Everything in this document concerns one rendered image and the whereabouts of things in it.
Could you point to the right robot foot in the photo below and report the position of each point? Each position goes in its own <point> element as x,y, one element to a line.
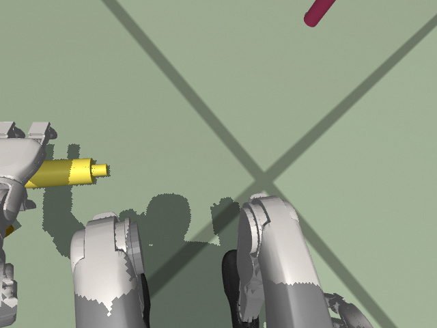
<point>231,282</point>

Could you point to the left robot hand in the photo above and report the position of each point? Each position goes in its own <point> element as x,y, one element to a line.
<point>20,157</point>

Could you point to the right robot hand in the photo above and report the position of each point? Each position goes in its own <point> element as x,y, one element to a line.
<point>351,316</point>

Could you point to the left robot arm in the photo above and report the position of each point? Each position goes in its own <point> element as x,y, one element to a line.
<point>11,197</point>

